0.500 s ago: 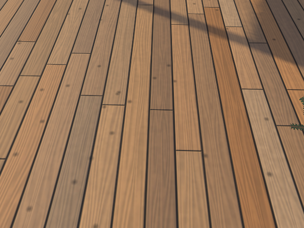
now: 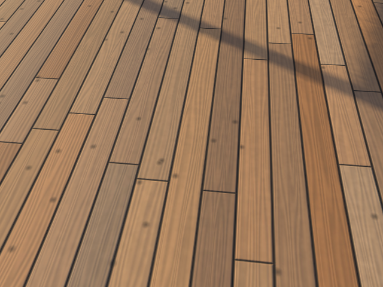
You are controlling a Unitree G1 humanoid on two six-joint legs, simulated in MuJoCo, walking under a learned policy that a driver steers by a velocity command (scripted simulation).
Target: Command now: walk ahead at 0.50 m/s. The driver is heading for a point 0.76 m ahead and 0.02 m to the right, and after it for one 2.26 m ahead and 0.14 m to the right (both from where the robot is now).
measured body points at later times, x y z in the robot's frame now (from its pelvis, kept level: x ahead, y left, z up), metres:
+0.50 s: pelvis +0.29 +0.08 +0.00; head +0.31 +0.09 +0.45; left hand +0.40 +0.35 -0.13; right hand +0.32 -0.19 -0.14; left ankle +0.30 +0.16 -0.75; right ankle +0.33 -0.09 -0.67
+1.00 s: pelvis +0.58 -0.01 -0.01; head +0.61 -0.02 +0.44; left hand +0.74 +0.24 -0.13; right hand +0.63 -0.30 -0.13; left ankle +0.56 +0.17 -0.65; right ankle +0.61 -0.08 -0.75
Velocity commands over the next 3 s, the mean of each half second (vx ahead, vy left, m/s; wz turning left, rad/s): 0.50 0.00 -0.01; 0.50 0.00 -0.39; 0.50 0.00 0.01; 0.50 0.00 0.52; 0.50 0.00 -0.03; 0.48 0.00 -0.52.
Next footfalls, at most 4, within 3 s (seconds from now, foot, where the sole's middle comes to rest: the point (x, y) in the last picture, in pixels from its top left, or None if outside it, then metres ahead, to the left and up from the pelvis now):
0.26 left None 0.34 0.16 -0.79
0.84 right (237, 248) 0.65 -0.09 -0.79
1.36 left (206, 172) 1.00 0.03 -0.79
1.86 right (255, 130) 1.25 -0.20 -0.79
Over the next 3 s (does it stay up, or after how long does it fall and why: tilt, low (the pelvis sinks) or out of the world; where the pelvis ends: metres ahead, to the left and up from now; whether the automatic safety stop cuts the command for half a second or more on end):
stays up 1.66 -0.08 -0.01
